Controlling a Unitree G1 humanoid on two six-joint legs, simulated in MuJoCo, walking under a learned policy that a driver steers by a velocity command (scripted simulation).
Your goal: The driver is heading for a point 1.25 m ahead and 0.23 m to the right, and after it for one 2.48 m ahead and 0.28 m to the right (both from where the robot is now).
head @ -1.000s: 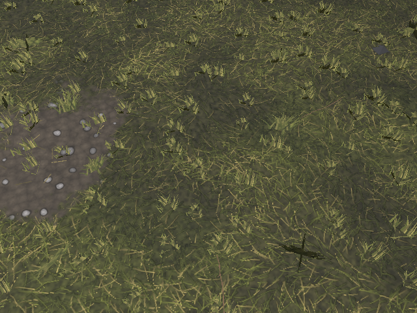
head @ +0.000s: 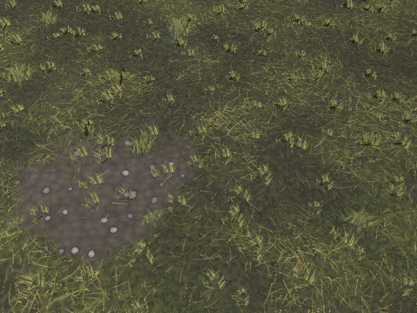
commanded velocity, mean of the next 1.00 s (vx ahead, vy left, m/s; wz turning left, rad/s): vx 0.35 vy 0.00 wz -0.27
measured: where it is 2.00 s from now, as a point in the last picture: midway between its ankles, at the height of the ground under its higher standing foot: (284, 236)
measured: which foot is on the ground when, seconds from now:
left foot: down 0.00-0.20, up 0.22-0.66, down 0.68-1.00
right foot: up 0.00-0.18, down 0.20-0.70, up 0.72-1.00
